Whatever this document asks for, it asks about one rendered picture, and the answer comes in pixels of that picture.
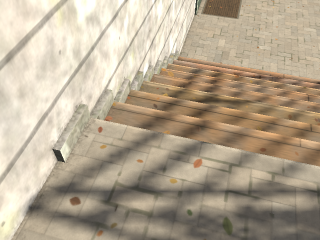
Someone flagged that stairs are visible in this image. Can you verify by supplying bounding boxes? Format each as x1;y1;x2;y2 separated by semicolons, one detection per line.
104;56;320;167

